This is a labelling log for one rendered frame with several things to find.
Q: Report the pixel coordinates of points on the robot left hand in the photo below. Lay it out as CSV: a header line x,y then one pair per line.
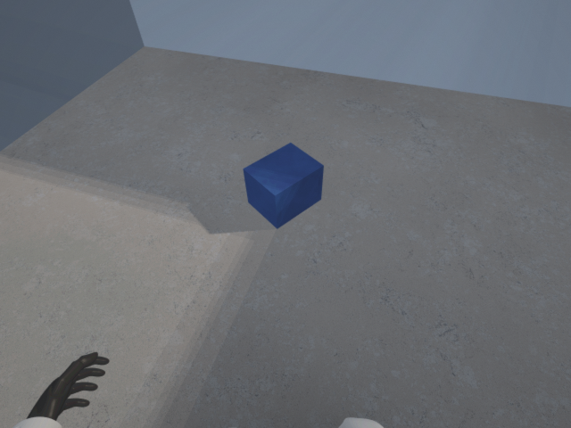
x,y
55,398

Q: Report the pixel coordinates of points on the carton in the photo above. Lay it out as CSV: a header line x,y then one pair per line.
x,y
283,184

